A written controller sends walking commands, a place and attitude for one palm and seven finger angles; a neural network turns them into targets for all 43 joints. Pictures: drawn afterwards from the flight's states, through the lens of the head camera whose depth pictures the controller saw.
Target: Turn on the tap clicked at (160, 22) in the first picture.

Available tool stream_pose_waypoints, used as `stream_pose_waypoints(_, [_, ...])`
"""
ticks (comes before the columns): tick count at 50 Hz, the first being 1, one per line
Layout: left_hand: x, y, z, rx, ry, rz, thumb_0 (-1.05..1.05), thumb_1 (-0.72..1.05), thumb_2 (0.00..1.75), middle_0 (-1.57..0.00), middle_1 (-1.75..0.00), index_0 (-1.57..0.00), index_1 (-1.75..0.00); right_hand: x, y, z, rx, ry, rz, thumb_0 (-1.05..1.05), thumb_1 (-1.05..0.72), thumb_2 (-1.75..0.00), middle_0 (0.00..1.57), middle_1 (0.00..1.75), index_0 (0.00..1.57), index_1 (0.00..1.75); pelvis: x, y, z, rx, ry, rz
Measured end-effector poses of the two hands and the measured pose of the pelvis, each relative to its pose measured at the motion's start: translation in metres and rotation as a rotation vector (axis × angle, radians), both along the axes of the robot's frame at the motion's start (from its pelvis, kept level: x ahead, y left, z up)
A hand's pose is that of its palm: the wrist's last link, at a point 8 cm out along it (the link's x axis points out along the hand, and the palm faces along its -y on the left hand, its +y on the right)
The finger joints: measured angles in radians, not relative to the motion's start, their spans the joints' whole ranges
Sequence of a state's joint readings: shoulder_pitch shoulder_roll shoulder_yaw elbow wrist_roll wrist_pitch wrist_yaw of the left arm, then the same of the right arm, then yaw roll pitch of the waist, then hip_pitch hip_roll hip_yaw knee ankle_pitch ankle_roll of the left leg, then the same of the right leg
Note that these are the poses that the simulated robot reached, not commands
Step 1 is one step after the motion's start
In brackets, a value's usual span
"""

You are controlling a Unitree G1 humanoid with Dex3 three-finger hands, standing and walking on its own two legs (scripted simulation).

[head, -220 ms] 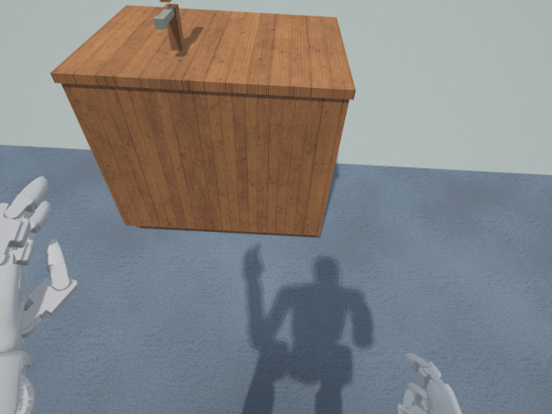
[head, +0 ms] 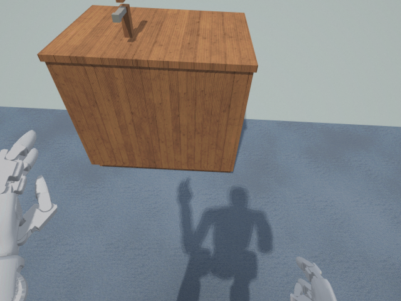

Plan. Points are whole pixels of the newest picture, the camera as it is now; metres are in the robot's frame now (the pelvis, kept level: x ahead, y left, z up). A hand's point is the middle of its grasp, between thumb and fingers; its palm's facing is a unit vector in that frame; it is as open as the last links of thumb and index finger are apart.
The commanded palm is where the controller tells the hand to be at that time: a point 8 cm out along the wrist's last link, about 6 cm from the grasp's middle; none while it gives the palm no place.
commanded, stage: stand and wait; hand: left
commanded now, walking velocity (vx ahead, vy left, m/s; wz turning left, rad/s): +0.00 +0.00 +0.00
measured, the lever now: (116, 17) +1.04 +0.41 +0.14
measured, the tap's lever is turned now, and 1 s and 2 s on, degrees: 0 0 0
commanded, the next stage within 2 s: look at it before walking up in 0.04 s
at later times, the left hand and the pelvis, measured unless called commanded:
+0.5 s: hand (46, 215) +0.20 +0.24 +0.15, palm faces +0.41 -0.83 -0.39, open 7.5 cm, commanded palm +0.14 +0.29 +0.18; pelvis -0.01 +0.00 -0.01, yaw +3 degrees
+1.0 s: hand out of the picture +0.09 +0.28 +0.16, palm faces +0.64 -0.66 -0.39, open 7.5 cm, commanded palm +0.03 +0.30 +0.18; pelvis -0.03 -0.02 -0.01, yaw +19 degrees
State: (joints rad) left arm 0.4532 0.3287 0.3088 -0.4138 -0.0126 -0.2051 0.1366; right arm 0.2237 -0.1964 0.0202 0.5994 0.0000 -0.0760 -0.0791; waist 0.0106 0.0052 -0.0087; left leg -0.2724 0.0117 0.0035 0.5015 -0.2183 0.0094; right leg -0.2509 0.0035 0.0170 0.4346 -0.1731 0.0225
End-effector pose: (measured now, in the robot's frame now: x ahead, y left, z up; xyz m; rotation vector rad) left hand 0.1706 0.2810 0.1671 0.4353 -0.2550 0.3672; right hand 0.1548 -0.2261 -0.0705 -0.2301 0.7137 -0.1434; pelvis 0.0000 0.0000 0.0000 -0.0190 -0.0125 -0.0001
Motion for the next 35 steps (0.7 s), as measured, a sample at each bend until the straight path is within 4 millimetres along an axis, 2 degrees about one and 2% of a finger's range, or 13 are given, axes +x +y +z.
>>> stream_pose_waypoints(20, [-0.005, -0.002, 0.003, 0.012, -0.007, -0.001, 0.02, 0.89, 0.90, -0.21, -0.30, -0.21, -0.30, -0.006, -0.004, -0.003, 0.005, 0.005, -0.005, 0.01, -0.90, -0.90, 0.20, 0.30, 0.21, 0.30, -0.004, -0.002, -0.001, 0.000, 0.001, 0.018])
stream_pose_waypoints(30, [-0.029, 0.010, 0.002, 0.054, 0.003, 0.047, 0.02, 0.89, 0.90, -0.21, -0.31, -0.21, -0.30, -0.007, 0.001, -0.014, -0.008, 0.043, 0.029, 0.01, -0.90, -0.90, 0.20, 0.30, 0.21, 0.30, -0.011, 0.001, -0.010, 0.001, 0.018, 0.073])
stream_pose_waypoints(35, [-0.044, 0.009, 0.004, 0.071, 0.003, 0.099, 0.02, 0.89, 0.90, -0.21, -0.30, -0.21, -0.30, -0.001, 0.010, -0.020, 0.013, 0.042, 0.084, 0.01, -0.90, -0.90, 0.20, 0.30, 0.21, 0.30, -0.016, -0.008, -0.012, 0.005, 0.016, 0.121])
